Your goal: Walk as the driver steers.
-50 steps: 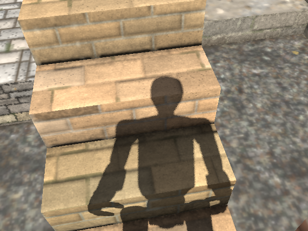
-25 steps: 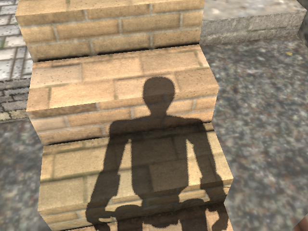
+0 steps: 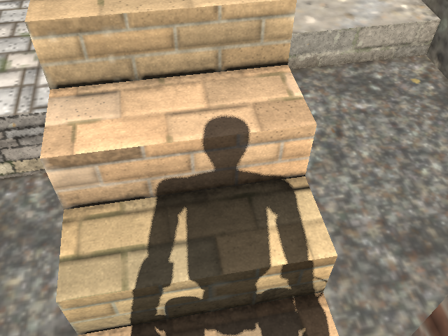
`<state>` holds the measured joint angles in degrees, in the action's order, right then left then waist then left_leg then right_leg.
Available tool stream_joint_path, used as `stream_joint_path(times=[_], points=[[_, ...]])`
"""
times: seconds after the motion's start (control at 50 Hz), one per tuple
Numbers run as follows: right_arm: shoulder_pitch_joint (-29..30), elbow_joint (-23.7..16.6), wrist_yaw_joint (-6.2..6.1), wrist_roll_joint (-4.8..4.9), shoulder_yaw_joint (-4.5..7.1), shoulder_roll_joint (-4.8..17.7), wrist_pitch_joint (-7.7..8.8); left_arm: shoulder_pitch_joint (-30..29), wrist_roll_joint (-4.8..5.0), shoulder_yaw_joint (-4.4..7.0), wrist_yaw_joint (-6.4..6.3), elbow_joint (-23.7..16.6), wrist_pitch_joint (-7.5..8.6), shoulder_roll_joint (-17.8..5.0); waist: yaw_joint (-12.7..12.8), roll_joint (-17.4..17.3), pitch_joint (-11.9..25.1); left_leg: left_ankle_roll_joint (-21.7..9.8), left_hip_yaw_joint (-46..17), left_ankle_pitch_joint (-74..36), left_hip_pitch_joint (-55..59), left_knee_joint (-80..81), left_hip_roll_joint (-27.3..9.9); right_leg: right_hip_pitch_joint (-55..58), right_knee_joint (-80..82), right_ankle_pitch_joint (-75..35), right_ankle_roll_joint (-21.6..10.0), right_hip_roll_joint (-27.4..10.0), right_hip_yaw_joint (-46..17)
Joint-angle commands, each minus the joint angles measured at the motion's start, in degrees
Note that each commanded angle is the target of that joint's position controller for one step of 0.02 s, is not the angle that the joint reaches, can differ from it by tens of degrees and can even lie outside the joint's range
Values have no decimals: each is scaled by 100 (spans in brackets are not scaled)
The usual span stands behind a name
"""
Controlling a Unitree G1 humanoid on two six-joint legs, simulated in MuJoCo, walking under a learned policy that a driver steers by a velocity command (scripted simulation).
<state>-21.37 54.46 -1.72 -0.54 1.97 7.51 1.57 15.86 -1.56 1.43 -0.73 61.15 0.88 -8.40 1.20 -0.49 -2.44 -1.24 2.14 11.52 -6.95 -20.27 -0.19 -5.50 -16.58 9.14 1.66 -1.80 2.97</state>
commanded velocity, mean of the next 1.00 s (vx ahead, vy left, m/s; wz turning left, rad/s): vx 0.16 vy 0.00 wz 0.00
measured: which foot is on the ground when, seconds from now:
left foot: down 0.00-1.00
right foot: down 0.00-1.00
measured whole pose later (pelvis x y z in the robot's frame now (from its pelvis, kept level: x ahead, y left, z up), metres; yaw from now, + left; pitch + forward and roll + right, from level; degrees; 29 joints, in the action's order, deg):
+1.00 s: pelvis +0.02 -0.01 +0.00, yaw +0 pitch +0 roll +0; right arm -15.7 51.1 -2.2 0.1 1.4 7.7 2.6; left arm 11.9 -0.9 0.1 -1.9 53.8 3.2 -7.7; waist 0.7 -1.1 -0.2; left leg -0.2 1.6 10.6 -4.8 -15.2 -0.6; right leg -4.1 -13.5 9.5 0.8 -1.3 3.1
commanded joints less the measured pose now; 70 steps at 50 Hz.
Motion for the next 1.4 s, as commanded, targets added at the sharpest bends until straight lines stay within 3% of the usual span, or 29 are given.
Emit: stream_joint_path(times=[0.02, 0.12, 0.48, 0.54, 0.6, 0.76, 0.78, 0.84, 0.88, 1.08, 1.1, 1.2, 1.36, 1.38, 1.4], points=[[-386, -180, 16, 11, 135, 592, 44, 454, -22, 108, 21, -85, 0, -631, 19, 216, -287, -102, -595, -765, -353, 294, -755, -159, 229, -97, -75, -471, -366], [-411, -120, 37, 3, 102, 443, 47, 540, -21, 88, 46, -105, -40, -491, 5, -133, -272, -90, -608, -418, -558, 333, -741, -151, 228, 24, -92, -460, -377], [-472, -48, 41, 16, 76, 475, 18, 868, -20, 50, 40, -151, -42, -532, 3, -89, -301, -122, -663, -59, -699, 385, -731, -288, 199, 84, -73, -443, -377], [-300, -123, 22, -17, 49, 476, -11, 760, -60, -10, 25, -243, -53, -440, -1, -228, -337, -141, -816, 1285, -928, 832, -716, -273, 212, 370, -90, -317, -254], [-166, -200, 9, -17, 40, 526, -12, 738, -77, -52, 10, -339, -10, -427, 16, -284, -380, -196, -920, 1696, -985, 1057, -736, -292, 179, 400, -123, -259, -173], [-60, -307, 17, 6, 42, 469, 94, 489, -26, -97, -18, -638, 213, -468, -69, -42, -176, -291, -631, 91, -300, 622, -596, -435, 230, 57, -241, -336, -245], [-22, -304, -17, 51, -9, 279, 91, 219, 16, -110, -61, -747, 239, -317, -68, -193, -165, -242, -547, -181, -339, 759, -509, -323, 424, -135, -231, -369, -369], [42, -403, -57, 86, 27, 397, 134, 151, 59, -75, -116, -801, 286, -442, -59, 19, 102, -200, -480, -1709, 171, 545, -542, -140, 408, -809, -211, -409, -391], [71, -442, -64, 80, 35, 431, 151, 109, 89, -65, -129, -831, 302, -426, -53, 52, 301, -190, -465, -2113, 364, 476, -581, 9, 391, -1060, -208, -428, -390], [519, -679, -56, 53, -2, 410, 182, -524, 49, -24, -114, -1036, 262, -369, -44, 77, 382, -77, -446, -2304, 377, 562, -656, 315, 492, -1565, -207, -494, -428], [659, -730, 22, 59, -75, 199, 191, -608, 43, -12, -3, -1095, 211, -439, -68, -421, 339, 25, -345, -2308, 214, 578, -613, 347, 495, -1816, -206, -574, -499], [710, -822, 72, 49, -61, 352, 212, -812, 36, -6, 60, -1156, 177, -421, -97, 116, 569, 40, -375, -2088, 243, 607, -647, 477, 500, -1844, -183, -564, -469], [874, -910, 116, 13, -72, 339, 229, -1002, 17, 3, 111, -1192, 168, -444, -99, 63, 536, 59, -387, -1866, 245, 739, -678, 383, 619, -1334, -160, -550, -494], [812, -874, 44, -17, -11, 529, 240, -1015, 15, 2, 6, -1176, 207, -385, -57, 524, 589, -18, -493, -1875, 403, 731, -720, 360, 603, -1185, -160, -466, -418], [833, -876, 18, -14, -5, 558, 240, -987, 17, -16, -25, -1162, 224, -338, -47, 364, 553, -24, -478, -1881, 444, 735, -730, 288, 639, -1094, -159, -469, -439]])
Keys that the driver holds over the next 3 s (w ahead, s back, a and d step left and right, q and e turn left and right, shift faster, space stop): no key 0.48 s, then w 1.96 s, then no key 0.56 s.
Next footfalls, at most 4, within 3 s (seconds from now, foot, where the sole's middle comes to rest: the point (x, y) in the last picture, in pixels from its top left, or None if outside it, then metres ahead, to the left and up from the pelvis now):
none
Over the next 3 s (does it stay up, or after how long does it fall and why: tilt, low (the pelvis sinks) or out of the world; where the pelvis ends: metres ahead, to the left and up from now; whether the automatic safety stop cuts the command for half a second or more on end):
stays up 0.01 -0.01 0.00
